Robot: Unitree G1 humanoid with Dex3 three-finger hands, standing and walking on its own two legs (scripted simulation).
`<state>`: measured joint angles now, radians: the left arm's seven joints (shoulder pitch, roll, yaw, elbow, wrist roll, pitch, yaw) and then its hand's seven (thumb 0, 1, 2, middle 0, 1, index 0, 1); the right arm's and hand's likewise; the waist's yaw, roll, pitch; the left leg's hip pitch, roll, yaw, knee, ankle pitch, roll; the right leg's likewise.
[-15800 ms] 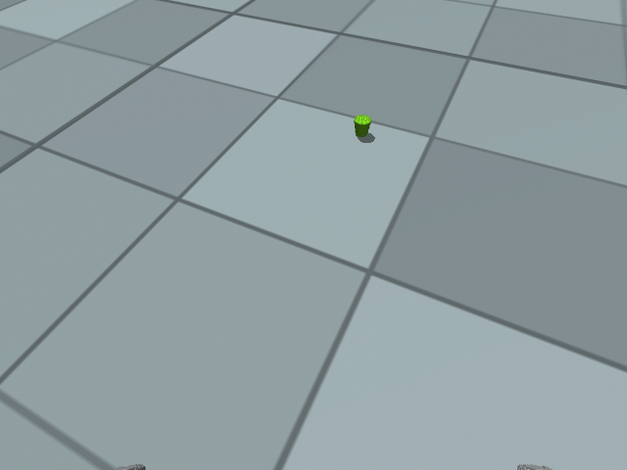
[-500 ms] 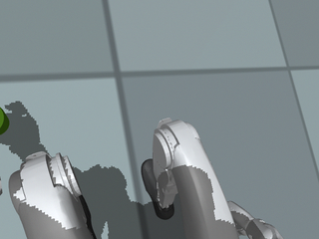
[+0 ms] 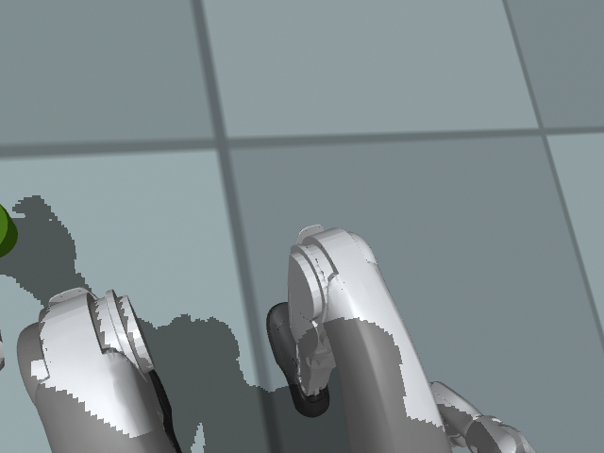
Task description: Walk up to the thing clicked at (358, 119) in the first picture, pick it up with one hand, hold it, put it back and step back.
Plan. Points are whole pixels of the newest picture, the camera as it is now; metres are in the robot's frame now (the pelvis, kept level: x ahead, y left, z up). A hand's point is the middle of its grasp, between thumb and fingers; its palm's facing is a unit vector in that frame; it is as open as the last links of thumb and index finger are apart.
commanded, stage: settle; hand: left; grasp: from above
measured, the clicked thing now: out of the picture +0.42 +0.32 -0.25
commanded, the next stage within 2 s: lift in 0.90 s
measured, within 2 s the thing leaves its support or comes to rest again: leaves its support in 0.38 s
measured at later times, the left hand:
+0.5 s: hand out of the picture +0.41 +0.32 -0.19, palm faces -0.37 -0.13 -0.92, open 11.0 cm
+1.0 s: hand out of the picture +0.40 +0.32 -0.10, palm faces -0.45 -0.10 -0.89, open 11.0 cm
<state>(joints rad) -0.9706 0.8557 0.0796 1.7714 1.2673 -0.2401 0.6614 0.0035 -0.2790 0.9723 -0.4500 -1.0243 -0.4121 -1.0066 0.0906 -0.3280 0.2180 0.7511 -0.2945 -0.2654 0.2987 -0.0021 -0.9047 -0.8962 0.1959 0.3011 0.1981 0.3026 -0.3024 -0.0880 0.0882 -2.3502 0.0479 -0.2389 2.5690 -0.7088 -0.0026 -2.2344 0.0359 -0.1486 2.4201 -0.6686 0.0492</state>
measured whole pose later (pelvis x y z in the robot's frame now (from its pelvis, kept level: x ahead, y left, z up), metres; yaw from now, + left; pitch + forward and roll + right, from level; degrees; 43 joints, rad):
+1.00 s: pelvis +0.00 -0.01 +0.05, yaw +6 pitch +33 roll -7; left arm -0.85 0.65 0.05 1.31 1.21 -0.18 0.34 -0.01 -0.28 0.83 -0.60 -0.91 -0.56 -0.95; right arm 0.15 -0.29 0.02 0.76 -0.13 -0.07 0.16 0.00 -0.92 -0.90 0.20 0.30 0.20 0.30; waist -0.18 0.01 -0.08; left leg -2.27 0.04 -0.12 2.35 -0.66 0.00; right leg -2.19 0.00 -0.07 2.28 -0.67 0.03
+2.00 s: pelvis +0.01 +0.00 +0.29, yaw +11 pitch +23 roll -4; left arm -0.35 0.48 -0.12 0.72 0.99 0.01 0.12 -0.01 -0.28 0.83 -0.60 -0.91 -0.57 -0.94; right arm 0.16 -0.24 -0.02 0.71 0.03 0.02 -0.03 0.00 -0.91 -0.90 0.20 0.30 0.20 0.30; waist -0.07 0.04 -0.17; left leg -1.40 0.05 -0.03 1.56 -0.57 0.01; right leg -1.35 -0.02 -0.03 1.51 -0.56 0.03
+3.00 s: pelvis +0.08 +0.01 +0.46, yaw +11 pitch +7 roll +0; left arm -0.28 0.36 -0.19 0.82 1.01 0.02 0.13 -0.01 -0.27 0.87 -0.56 -0.95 -0.54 -0.98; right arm 0.25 -0.26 -0.05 0.74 0.04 0.02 -0.03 0.00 -0.91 -0.90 0.20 0.30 0.20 0.30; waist -0.04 0.03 -0.06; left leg -0.48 0.03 0.04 0.70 -0.34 0.00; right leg -0.47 -0.02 0.00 0.69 -0.34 0.02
